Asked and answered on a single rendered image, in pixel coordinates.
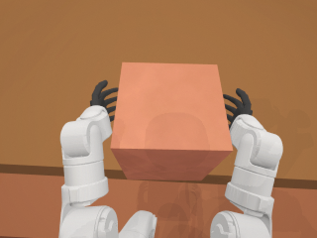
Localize robot left hand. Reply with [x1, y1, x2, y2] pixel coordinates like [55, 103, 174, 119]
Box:
[90, 80, 119, 122]

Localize robot left forearm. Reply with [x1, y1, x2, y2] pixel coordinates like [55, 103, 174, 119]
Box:
[58, 105, 113, 238]

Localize robot right forearm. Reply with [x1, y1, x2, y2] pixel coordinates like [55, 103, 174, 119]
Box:
[225, 114, 283, 238]

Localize robot left thigh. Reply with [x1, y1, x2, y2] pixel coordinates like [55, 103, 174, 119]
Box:
[118, 210, 158, 238]

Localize right robot upper arm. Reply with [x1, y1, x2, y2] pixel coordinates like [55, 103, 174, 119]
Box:
[210, 210, 270, 238]

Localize left robot upper arm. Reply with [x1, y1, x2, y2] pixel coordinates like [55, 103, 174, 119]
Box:
[59, 205, 119, 238]

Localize robot right hand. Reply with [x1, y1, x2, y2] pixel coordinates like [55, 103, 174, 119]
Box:
[223, 88, 253, 130]

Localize carton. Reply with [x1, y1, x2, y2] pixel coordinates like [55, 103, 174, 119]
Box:
[110, 62, 233, 181]

